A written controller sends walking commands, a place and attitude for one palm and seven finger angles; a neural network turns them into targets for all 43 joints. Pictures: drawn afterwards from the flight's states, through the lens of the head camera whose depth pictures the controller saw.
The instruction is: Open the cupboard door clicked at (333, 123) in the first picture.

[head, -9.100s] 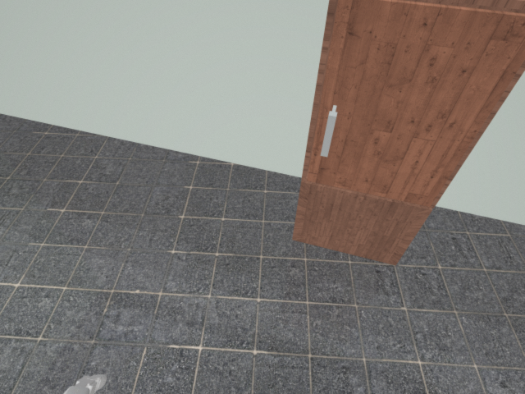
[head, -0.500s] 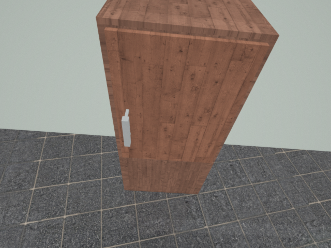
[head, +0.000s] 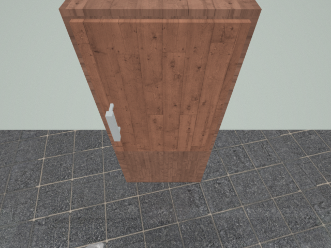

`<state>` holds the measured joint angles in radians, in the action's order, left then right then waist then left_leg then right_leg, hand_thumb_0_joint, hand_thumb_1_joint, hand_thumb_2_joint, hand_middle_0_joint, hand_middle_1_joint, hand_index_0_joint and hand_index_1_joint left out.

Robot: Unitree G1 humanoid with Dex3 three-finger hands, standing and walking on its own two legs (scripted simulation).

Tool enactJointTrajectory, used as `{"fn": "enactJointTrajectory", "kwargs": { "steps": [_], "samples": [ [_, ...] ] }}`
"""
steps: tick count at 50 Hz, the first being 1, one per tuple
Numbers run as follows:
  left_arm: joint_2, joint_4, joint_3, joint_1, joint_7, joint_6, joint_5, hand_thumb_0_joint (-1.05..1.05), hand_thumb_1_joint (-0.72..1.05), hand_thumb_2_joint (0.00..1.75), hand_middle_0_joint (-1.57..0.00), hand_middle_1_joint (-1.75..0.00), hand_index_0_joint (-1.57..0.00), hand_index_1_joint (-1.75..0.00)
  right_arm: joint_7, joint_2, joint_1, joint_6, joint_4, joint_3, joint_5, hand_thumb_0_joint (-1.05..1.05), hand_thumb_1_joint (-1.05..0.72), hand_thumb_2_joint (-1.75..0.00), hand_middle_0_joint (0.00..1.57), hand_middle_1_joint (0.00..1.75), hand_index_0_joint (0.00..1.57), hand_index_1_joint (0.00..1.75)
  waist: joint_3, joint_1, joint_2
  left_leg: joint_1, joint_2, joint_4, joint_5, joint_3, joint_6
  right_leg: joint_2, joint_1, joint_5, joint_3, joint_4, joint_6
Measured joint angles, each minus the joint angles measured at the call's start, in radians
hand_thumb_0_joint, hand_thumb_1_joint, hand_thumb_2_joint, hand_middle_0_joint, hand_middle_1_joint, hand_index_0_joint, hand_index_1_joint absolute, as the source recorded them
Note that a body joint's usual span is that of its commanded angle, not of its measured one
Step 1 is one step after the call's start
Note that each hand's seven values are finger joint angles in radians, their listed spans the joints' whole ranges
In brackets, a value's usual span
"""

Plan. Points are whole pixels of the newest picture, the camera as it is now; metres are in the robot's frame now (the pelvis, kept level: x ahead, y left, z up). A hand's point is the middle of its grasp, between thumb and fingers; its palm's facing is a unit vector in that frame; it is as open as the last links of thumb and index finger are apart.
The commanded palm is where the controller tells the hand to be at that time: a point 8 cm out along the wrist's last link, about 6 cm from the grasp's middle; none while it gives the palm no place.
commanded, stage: come to a stop and stand still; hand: left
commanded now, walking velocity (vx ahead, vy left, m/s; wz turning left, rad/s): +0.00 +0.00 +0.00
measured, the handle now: (114, 122) +0.53 +0.20 -0.09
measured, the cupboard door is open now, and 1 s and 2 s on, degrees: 0 0 0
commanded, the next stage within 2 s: look again from close up in 0.24 s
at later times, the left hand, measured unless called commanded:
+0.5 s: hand out of the picture -0.06 +0.19 -0.17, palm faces +0.02 -0.98 -0.22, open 7.4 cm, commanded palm none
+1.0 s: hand out of the picture +0.01 +0.17 -0.15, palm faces +0.11 -0.97 -0.22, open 7.3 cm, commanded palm +0.08 +0.21 -0.07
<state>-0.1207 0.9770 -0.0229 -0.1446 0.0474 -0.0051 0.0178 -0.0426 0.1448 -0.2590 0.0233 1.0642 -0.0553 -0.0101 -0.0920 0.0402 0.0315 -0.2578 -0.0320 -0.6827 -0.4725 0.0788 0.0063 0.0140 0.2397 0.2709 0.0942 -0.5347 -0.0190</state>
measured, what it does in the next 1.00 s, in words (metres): stands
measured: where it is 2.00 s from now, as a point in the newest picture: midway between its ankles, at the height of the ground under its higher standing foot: outside the picture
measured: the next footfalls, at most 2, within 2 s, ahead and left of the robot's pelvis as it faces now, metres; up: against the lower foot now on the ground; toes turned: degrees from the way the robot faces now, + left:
none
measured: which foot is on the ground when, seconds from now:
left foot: down 0.00-1.00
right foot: down 0.00-1.00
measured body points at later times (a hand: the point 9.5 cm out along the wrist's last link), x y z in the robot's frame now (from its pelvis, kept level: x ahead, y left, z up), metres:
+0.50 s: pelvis -0.03 +0.02 +0.00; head -0.04 +0.00 +0.45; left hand -0.06 +0.24 -0.15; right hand -0.02 -0.20 -0.16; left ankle -0.01 +0.11 -0.73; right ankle +0.01 -0.11 -0.73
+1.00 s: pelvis -0.02 -0.01 +0.00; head -0.01 -0.02 +0.45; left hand +0.00 +0.22 -0.13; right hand -0.02 -0.23 -0.15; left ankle -0.01 +0.11 -0.73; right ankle +0.01 -0.11 -0.73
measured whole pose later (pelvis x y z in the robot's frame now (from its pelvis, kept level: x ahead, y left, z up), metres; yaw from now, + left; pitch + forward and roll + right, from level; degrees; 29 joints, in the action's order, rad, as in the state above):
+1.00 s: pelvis -0.02 -0.01 +0.00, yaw -1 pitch -1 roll +1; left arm -0.15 0.79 0.00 -0.40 0.06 0.07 -0.06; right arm -0.04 0.16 -0.35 -0.06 1.02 0.03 0.01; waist -0.04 0.00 0.01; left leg -0.22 -0.03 -0.49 -0.24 0.10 0.00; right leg 0.02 0.27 0.23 0.07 -0.52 -0.02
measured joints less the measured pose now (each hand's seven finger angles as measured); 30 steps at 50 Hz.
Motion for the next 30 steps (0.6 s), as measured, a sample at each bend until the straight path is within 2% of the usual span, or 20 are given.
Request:
{"fn": "enactJointTrajectory", "kwargs": {
  "steps": [2,3,5,10,16,22,30],
  "samples": [
    [-0.006,0.005,-0.004,-0.003,0.002,-0.001,-0.004,-0.01,0.93,0.89,-0.20,-0.30,-0.20,-0.30,0.002,0.002,0.010,0.001,0.001,0.003,-0.001,0.00,-0.91,-0.90,0.19,0.30,0.20,0.30,0.010,-0.009,-0.008,0.012,-0.015,0.044,0.045,-0.017,0.010,-0.002,-0.001,-0.002,0.007,-0.003,-0.002],
    [-0.010,0.009,-0.005,-0.006,0.000,0.001,-0.006,-0.01,0.93,0.89,-0.20,-0.30,-0.20,-0.30,0.003,0.002,0.015,-0.001,0.003,0.005,-0.002,0.00,-0.91,-0.90,0.19,0.30,0.20,0.30,0.014,-0.012,-0.012,0.023,-0.020,0.081,0.111,-0.017,0.011,-0.002,0.000,0.000,0.009,-0.010,0.000],
    [-0.025,0.022,-0.011,-0.013,-0.002,0.007,-0.011,-0.01,0.94,0.89,-0.20,-0.30,-0.20,-0.30,0.003,-0.004,0.021,-0.006,0.010,0.010,-0.008,0.00,-0.91,-0.90,0.19,0.30,0.20,0.30,0.021,-0.024,-0.034,0.045,-0.012,0.112,0.185,-0.004,0.000,0.006,-0.008,-0.001,0.000,-0.011,0.006],
    [-0.047,0.054,-0.006,-0.058,-0.010,0.015,-0.006,-0.01,0.94,0.89,-0.20,-0.30,-0.20,-0.30,0.010,0.001,0.010,-0.015,0.025,0.023,-0.012,0.00,-0.93,-0.90,0.19,0.30,0.20,0.30,0.058,-0.044,-0.047,0.088,-0.001,0.202,0.207,0.013,-0.016,0.009,-0.043,-0.056,-0.014,0.075,0.016],
    [-0.049,0.099,0.007,-0.124,-0.014,0.009,-0.005,0.00,0.92,0.90,-0.20,-0.29,-0.19,-0.30,0.016,0.003,-0.001,-0.020,0.037,0.036,-0.009,0.00,-0.93,-0.90,0.19,0.30,0.20,0.30,0.060,-0.052,-0.048,0.111,0.010,0.268,0.254,0.021,-0.021,0.016,-0.061,-0.098,-0.020,0.132,0.020],
    [-0.032,0.122,0.037,-0.179,-0.014,0.002,0.001,0.00,0.91,0.90,-0.20,-0.29,-0.20,-0.30,0.026,0.024,-0.035,-0.033,-0.024,0.051,-0.012,0.00,-0.92,-0.90,0.19,0.30,0.20,0.30,0.051,-0.043,-0.010,0.036,0.019,0.170,0.222,0.015,-0.037,0.032,0.005,-0.069,-0.016,0.045,0.020],
    [-0.027,0.136,0.037,-0.222,-0.021,0.006,0.004,0.01,0.91,0.90,-0.20,-0.29,-0.20,-0.30,0.028,0.026,-0.069,-0.024,-0.024,0.065,-0.014,0.01,-0.92,-0.89,0.20,0.30,0.20,0.30,0.082,-0.053,0.022,0.041,0.047,0.193,0.236,0.025,-0.049,0.058,0.030,-0.052,-0.032,0.008,0.028]
  ]
}}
